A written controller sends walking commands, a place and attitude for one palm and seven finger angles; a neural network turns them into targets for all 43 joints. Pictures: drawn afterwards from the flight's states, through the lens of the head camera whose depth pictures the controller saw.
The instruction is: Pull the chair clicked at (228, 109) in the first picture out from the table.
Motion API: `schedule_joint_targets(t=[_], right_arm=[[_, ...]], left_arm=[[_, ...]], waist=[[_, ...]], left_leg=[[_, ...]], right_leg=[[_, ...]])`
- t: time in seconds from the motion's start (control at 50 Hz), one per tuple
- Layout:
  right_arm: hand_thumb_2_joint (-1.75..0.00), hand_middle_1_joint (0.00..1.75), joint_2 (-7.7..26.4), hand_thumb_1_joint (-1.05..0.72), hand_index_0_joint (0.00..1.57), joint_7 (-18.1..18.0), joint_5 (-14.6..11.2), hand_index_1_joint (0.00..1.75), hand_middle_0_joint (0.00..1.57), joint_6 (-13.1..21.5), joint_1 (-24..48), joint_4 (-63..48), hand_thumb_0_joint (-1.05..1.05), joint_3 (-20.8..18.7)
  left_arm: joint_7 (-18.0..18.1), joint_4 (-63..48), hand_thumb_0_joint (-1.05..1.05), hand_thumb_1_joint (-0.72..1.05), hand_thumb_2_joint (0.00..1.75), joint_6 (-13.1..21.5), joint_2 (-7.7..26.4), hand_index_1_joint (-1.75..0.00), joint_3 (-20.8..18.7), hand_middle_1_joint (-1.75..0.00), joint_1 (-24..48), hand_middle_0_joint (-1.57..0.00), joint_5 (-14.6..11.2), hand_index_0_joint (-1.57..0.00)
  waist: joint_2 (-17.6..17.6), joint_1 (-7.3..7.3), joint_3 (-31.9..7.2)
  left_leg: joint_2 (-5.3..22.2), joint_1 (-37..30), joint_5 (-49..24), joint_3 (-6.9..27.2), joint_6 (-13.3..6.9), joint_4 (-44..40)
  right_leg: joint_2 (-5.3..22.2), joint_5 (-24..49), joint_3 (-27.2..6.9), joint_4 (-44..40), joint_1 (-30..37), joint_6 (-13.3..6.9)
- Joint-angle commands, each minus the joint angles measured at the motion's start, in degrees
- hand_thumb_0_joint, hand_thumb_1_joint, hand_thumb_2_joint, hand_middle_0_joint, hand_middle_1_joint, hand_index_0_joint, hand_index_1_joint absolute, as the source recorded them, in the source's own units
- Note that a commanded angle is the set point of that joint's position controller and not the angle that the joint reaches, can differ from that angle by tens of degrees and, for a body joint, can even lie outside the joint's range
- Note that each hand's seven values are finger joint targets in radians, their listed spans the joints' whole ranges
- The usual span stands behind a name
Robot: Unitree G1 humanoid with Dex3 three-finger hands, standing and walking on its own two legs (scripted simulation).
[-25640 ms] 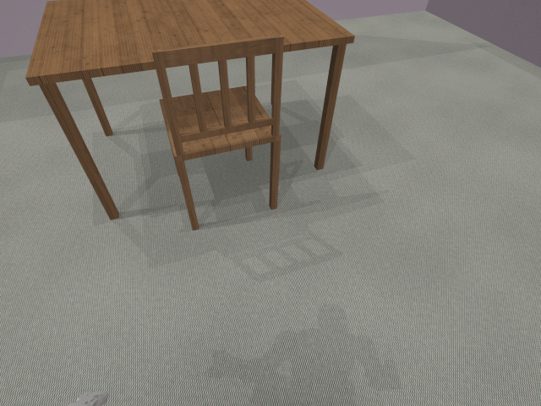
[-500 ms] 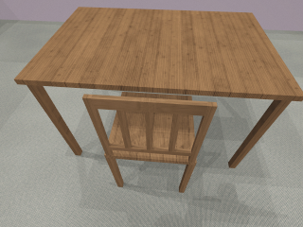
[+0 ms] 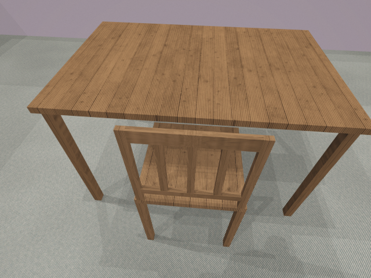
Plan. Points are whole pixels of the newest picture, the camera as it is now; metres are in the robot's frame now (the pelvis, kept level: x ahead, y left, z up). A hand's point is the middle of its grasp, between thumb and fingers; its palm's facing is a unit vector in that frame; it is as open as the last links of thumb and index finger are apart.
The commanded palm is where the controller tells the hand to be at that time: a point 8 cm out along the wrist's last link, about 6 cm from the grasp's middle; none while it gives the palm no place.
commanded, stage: come to a stop and stand still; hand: left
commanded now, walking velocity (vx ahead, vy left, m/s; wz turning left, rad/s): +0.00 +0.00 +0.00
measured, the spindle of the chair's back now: (191, 171) +0.45 +0.01 -0.11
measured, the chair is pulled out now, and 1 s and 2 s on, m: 0.00 0.00 0.00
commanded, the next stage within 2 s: look again from close up in 0.16 s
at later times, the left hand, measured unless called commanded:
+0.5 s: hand out of the picture -0.04 +0.17 -0.18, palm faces +0.05 -0.99 -0.16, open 7.3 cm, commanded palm none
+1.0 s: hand out of the picture -0.06 +0.18 -0.18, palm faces +0.04 -0.99 -0.16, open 7.3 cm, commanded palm none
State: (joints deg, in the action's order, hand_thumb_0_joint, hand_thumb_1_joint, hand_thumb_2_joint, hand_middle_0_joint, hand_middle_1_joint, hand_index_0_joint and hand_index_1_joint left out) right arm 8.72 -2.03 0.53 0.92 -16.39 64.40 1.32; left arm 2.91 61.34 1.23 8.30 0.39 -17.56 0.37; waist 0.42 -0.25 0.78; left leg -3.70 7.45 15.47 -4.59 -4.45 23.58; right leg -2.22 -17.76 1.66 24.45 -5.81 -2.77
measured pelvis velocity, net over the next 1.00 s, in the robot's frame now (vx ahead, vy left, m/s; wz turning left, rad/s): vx -0.02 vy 0.03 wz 0.00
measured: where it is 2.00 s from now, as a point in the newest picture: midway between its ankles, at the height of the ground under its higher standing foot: outside the picture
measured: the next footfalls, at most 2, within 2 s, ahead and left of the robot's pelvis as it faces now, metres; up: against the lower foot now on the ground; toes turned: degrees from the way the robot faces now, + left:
none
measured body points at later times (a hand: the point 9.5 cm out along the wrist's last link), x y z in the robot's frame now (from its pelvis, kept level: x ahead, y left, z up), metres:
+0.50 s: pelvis -0.01 +0.02 +0.00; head -0.02 +0.02 +0.45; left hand -0.04 +0.22 -0.16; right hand -0.02 -0.20 -0.16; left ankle -0.03 +0.07 -0.74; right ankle -0.05 -0.09 -0.74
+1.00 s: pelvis -0.02 +0.03 +0.00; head -0.02 +0.03 +0.45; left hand -0.06 +0.23 -0.16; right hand -0.04 -0.18 -0.16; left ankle -0.03 +0.07 -0.74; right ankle -0.05 -0.09 -0.74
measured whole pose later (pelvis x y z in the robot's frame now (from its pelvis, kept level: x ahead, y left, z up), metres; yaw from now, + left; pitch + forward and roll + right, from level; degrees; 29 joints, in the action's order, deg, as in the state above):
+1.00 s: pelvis -0.02 +0.03 +0.00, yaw +0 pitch -1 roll +0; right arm 7.5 -2.1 0.1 1.5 -17.9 66.4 1.1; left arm 2.7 64.3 0.5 6.7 0.8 -20.4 0.7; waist -0.5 0.2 1.0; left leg -6.0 7.8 11.8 -5.4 -7.0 19.9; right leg 0.1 -15.7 0.9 24.4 -7.8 -0.3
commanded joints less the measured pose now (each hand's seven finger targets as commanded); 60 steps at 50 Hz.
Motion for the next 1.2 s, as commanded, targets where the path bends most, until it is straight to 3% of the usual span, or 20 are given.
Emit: schedule_joint_targets(t=[0.0,0.24,0.32,0.42,0.54,0.74,0.86,0.92,1.18], right_arm=[[-0.90,0.30,5.9,-0.90,0.20,-0.2,0.1,0.30,0.20,1.1,-2.9,-1.3,0.00,-0.7],[-0.90,0.30,5.3,-0.90,0.20,-0.2,-0.2,0.30,0.20,1.2,-2.8,-0.2,0.00,-0.7],[-0.90,0.30,5.4,-0.90,0.20,-0.3,-0.1,0.30,0.20,1.4,-3.4,-0.1,0.00,-0.7],[-0.90,0.30,5.3,-0.90,0.20,-0.3,-0.2,0.30,0.20,1.4,-3.6,0.1,0.00,-0.7],[-0.90,0.30,5.0,-0.90,0.20,-0.3,-0.3,0.30,0.20,1.3,-3.9,0.1,0.00,-0.7],[-0.90,0.30,5.0,-0.90,0.20,-0.2,-0.3,0.30,0.20,1.3,-4.3,0.2,0.00,-0.9],[-0.90,0.30,4.9,-0.90,0.20,-0.3,-0.3,0.30,0.20,1.5,-4.8,0.4,0.00,-0.9],[-0.90,0.30,4.8,-0.90,0.20,-0.3,-0.3,0.30,0.20,1.6,-5.2,0.7,0.00,-1.0],[-0.90,0.30,4.4,-0.90,0.20,-0.6,-0.4,0.30,0.20,1.6,-5.6,0.9,0.00,-0.8]], left_arm=[[0.3,-1.3,0.00,0.90,0.90,0.5,5.0,-0.30,-0.6,-0.30,-4.9,-0.20,0.0,-0.20],[0.1,0.2,0.00,0.90,0.90,0.3,4.2,-0.30,-0.3,-0.30,-6.2,-0.20,0.2,-0.20],[0.2,0.6,0.00,0.90,0.90,0.3,3.8,-0.30,-0.2,-0.30,-6.8,-0.20,0.2,-0.20],[0.2,1.0,0.00,0.90,0.90,0.1,3.5,-0.30,-0.2,-0.30,-7.0,-0.20,0.2,-0.20],[0.1,1.4,0.00,0.90,0.90,-0.1,3.4,-0.30,-0.2,-0.30,-7.2,-0.20,0.3,-0.20],[0.0,1.4,0.00,0.90,0.90,-0.3,3.2,-0.30,-0.2,-0.30,-7.5,-0.20,0.5,-0.20],[0.0,1.5,0.00,0.90,0.90,-0.3,2.9,-0.30,-0.2,-0.30,-7.9,-0.20,0.5,-0.20],[0.1,1.8,0.00,0.90,0.90,-0.2,2.8,-0.30,-0.1,-0.30,-8.2,-0.20,0.4,-0.20],[0.3,2.0,0.00,0.90,0.90,-0.5,2.6,-0.30,-0.3,-0.30,-8.1,-0.20,0.3,-0.20]], waist=[[-0.7,0.54,2.7],[-0.4,0.57,4.8],[-0.9,0.39,2.8],[-0.6,0.35,3.8],[-0.6,0.67,6.3],[-0.6,0.85,6.0],[-0.8,0.72,4.8],[-1.2,0.56,2.9],[-0.8,0.63,4.6]], left_leg=[[9.6,-1.2,-18.6,9.3,1.1,-3.4],[9.5,-0.8,-13.2,9.5,0.8,-5.6],[9.5,-2.3,-15.9,9.7,0.8,-5.2],[9.6,-1.6,-14.9,9.9,0.9,-5.8],[9.8,0.6,-10.4,10.3,0.9,-7.7],[10.2,1.5,-4.9,11.7,1.0,-10.0],[10.1,0.7,-6.8,11.6,1.1,-9.5],[10.1,-1.5,-11.1,10.9,1.1,-8.3],[10.3,-0.8,-13.6,11.1,1.5,-8.2]], right_leg=[[8.0,16.1,-6.6,-3.3,-3.6,-0.6],[7.9,10.9,-6.5,-4.6,-5.8,-0.3],[8.0,12.3,-6.5,-3.9,-5.1,-0.2],[7.9,11.0,-6.2,-4.0,-5.7,0.0],[7.7,8.2,-5.7,-4.2,-6.7,0.2],[7.5,6.5,-5.2,-3.7,-7.3,0.4],[7.6,7.5,-5.5,-3.3,-7.3,0.4],[7.7,9.2,-5.6,-3.0,-7.0,0.5],[7.6,8.8,-5.4,-2.6,-7.3,0.6]])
